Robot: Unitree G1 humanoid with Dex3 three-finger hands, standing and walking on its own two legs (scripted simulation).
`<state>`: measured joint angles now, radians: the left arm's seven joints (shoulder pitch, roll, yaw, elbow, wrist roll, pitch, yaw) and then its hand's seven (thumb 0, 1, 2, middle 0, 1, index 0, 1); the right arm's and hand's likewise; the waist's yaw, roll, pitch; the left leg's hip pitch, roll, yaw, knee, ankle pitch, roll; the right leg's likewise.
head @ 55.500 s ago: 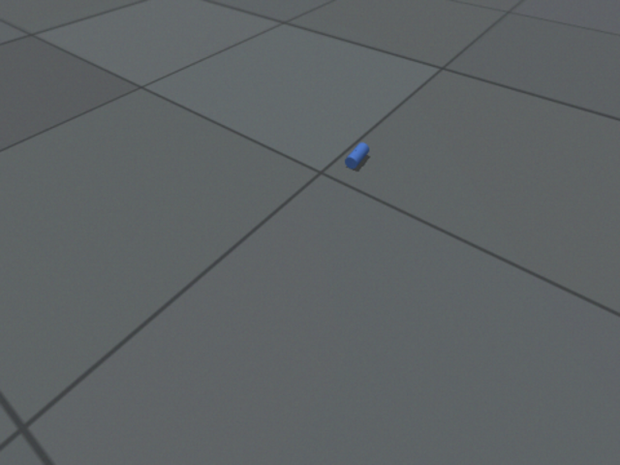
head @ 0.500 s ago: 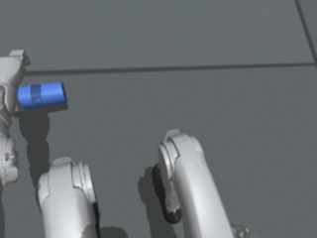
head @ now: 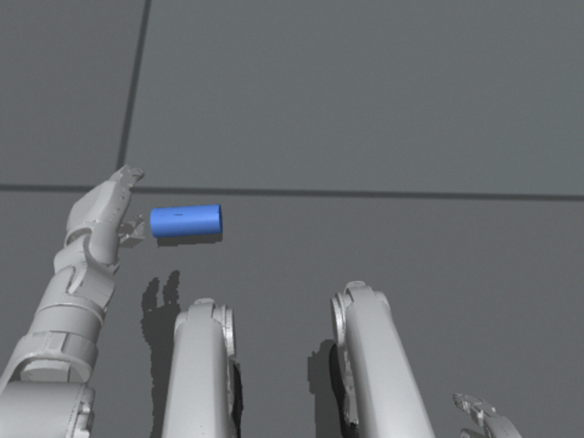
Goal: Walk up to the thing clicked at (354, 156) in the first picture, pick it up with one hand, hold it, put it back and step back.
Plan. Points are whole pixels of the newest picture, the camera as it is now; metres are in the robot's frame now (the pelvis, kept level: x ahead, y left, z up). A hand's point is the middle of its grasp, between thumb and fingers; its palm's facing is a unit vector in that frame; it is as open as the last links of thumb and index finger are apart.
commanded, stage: home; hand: left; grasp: from above
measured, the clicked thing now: (187, 220) +0.53 +0.21 -0.41
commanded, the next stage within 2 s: none
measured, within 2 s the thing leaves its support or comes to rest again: neither
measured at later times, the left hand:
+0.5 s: hand (85, 316) +0.28 +0.18 +0.09, palm faces +0.02 -0.95 -0.31, open 7.4 cm
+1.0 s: hand out of the picture +0.22 +0.19 +0.23, palm faces +0.15 -0.97 -0.21, open 7.4 cm
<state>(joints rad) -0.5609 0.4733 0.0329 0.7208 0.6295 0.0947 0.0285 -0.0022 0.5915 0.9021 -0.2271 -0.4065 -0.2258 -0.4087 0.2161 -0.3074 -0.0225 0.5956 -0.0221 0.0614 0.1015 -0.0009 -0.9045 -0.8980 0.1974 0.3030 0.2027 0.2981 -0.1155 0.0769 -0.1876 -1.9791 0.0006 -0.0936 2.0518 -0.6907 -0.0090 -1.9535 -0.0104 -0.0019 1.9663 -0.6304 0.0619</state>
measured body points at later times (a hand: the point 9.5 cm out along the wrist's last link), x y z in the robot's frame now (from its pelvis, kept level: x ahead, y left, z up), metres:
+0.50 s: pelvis +0.03 -0.01 +0.18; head +0.12 +0.01 +0.62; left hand +0.28 +0.23 +0.12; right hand +0.22 -0.24 +0.09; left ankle +0.07 +0.12 -0.41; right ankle +0.10 -0.15 -0.41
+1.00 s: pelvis +0.08 -0.01 +0.27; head +0.08 +0.00 +0.72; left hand +0.21 +0.24 +0.24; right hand +0.26 -0.24 +0.21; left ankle +0.07 +0.12 -0.41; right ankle +0.10 -0.15 -0.41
